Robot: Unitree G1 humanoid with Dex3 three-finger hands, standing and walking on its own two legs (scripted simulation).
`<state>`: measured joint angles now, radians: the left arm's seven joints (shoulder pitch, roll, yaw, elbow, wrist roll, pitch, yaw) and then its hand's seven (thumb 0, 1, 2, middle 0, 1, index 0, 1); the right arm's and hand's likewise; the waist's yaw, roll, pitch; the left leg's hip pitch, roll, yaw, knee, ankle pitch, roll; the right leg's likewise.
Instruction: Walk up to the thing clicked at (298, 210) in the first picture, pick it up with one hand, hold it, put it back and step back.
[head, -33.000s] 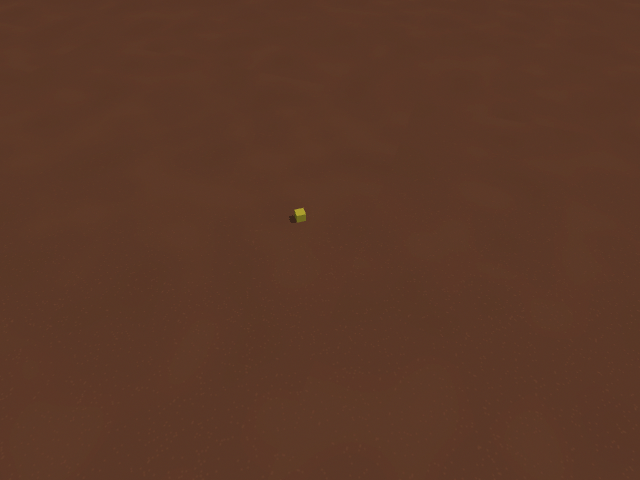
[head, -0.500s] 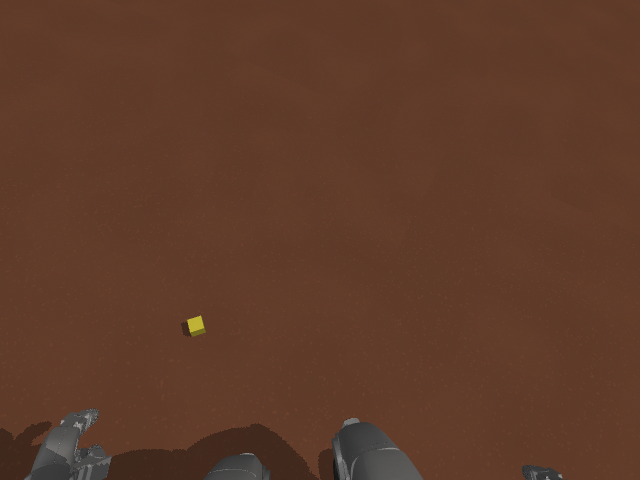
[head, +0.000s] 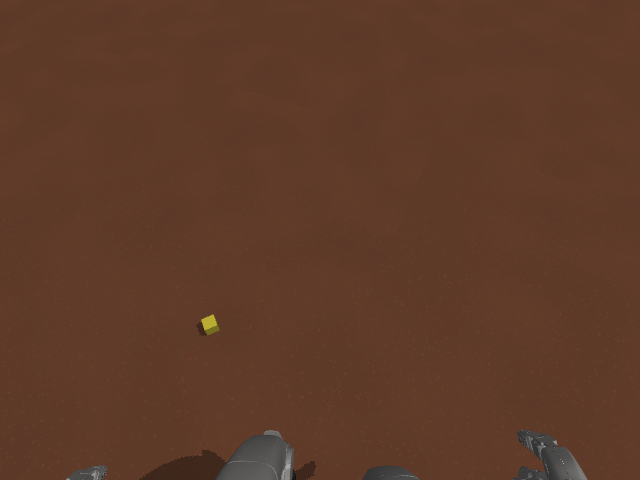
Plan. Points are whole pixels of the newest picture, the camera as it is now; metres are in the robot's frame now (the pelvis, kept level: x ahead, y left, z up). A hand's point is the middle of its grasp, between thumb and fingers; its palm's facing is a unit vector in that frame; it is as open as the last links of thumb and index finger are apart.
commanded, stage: step back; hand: left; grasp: from above
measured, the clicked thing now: (210, 324) +0.61 +0.36 -0.74
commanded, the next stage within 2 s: none
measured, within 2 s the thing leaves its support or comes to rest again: neither
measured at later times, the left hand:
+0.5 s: hand out of the picture -0.06 +0.27 -0.15, palm faces +0.05 -0.93 -0.36, open 7.4 cm
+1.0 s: hand out of the picture -0.23 +0.21 -0.13, palm faces +0.08 -0.90 -0.42, open 7.4 cm
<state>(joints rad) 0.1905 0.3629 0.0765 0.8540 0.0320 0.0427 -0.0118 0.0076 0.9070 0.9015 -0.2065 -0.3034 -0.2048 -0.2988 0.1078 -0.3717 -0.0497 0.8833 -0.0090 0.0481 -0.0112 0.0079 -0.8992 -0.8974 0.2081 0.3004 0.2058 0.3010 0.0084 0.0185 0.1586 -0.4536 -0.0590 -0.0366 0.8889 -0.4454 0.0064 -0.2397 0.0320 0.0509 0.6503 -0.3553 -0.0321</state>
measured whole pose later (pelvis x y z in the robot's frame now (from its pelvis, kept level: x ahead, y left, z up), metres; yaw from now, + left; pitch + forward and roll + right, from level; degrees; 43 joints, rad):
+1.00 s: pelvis -0.33 -0.06 +0.00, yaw +6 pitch -2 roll +2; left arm 0.15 0.36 0.06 0.77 0.04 0.05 0.01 0.01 0.90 0.90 -0.21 -0.30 -0.21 -0.30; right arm 0.23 -0.39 -0.04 0.89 -0.02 0.05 -0.02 0.01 -0.90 -0.90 0.21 0.30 0.20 0.30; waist 0.01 0.00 0.17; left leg -0.31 -0.06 -0.04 0.84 -0.50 -0.01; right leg -0.37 -0.05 -0.05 0.68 -0.27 -0.02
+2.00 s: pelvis -0.46 -0.09 +0.00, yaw +5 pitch -3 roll +0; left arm 0.16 0.37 0.06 0.99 0.03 -0.04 -0.01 0.01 0.91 0.90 -0.21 -0.30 -0.20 -0.30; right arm 0.22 -0.37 -0.04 1.00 -0.02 0.01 0.00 0.01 -0.90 -0.90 0.21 0.30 0.20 0.30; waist 0.01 0.03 0.06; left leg -0.31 -0.01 -0.08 0.77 -0.46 0.00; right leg -0.26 -0.01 -0.04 0.61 -0.30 -0.02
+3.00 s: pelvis -0.44 -0.07 +0.02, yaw +5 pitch -2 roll +0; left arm 0.12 0.35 0.00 1.16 0.01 -0.02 -0.01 0.01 0.91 0.90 -0.21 -0.30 -0.20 -0.30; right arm 0.10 -0.34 -0.01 1.16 -0.01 -0.01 0.02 0.01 -0.90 -0.90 0.21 0.30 0.20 0.30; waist 0.00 0.00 0.06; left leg -0.12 0.01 0.01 0.30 -0.14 -0.01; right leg -0.10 -0.03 -0.03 0.32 -0.18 0.02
